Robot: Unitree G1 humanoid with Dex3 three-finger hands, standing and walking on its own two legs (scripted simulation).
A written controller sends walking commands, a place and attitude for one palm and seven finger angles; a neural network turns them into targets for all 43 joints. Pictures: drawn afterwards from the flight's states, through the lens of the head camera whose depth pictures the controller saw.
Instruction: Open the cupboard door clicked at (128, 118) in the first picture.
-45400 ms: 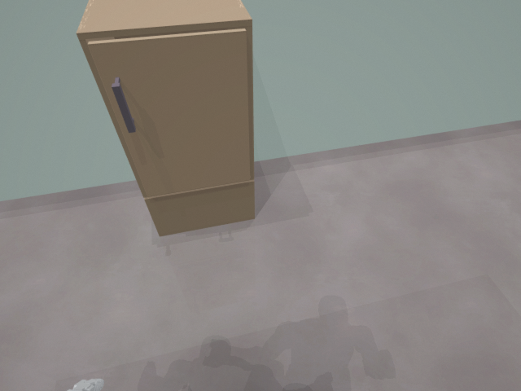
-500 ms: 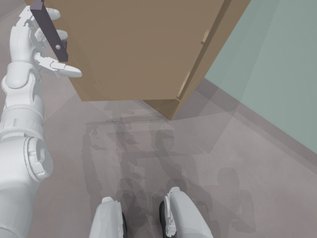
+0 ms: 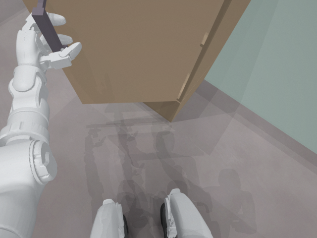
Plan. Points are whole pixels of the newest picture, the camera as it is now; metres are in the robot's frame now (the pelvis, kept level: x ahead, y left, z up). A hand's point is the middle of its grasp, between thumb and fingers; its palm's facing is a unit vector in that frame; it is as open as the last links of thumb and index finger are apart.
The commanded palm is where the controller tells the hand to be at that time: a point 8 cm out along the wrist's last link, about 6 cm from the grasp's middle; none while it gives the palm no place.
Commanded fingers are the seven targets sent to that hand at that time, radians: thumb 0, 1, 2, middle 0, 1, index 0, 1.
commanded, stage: close the thumb around the handle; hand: left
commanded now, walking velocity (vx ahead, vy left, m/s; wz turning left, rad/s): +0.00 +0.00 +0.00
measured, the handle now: (54, 34) +0.59 +0.18 +0.06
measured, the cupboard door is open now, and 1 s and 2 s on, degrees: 42 65 83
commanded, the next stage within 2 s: pull the door open along its arc in 0.24 s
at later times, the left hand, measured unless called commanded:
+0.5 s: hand (63, 55) +0.53 +0.16 +0.06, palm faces -0.02 -1.00 -0.02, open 5.7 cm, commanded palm +0.49 +0.20 +0.06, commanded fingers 0.00 0.90 0.90 -0.40 -1.35 -0.40 -1.35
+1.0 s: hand (88, 109) +0.40 +0.11 +0.06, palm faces +0.32 -0.95 +0.02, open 5.9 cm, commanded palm +0.34 +0.16 +0.06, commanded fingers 0.00 0.90 0.90 -0.40 -1.35 -0.40 -1.35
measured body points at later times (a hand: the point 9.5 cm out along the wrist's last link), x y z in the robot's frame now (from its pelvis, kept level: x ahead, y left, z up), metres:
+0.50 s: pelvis +0.00 +0.00 +0.00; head +0.16 +0.01 +0.42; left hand +0.53 +0.21 +0.06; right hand +0.00 -0.27 -0.11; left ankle +0.01 +0.11 -0.63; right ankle +0.02 -0.13 -0.63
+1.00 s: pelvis +0.02 -0.01 +0.03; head +0.11 -0.01 +0.47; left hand +0.37 +0.15 +0.06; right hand +0.15 -0.24 -0.09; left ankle +0.01 +0.11 -0.63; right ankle +0.03 -0.13 -0.63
